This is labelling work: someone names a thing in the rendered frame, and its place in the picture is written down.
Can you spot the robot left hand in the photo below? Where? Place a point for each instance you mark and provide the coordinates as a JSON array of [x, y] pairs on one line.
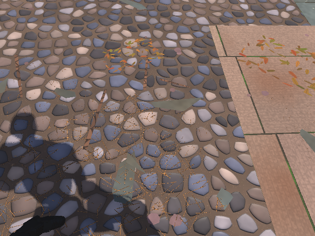
[[38, 225]]

